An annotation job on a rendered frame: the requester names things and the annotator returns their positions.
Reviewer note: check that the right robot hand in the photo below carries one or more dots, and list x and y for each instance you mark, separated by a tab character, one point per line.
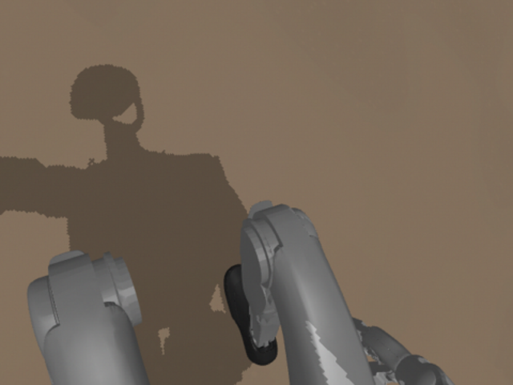
383	348

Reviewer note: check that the right robot arm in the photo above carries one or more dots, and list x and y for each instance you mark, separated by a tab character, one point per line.
416	370

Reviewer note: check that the right robot foot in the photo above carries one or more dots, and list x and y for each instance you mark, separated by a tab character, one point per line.
239	309

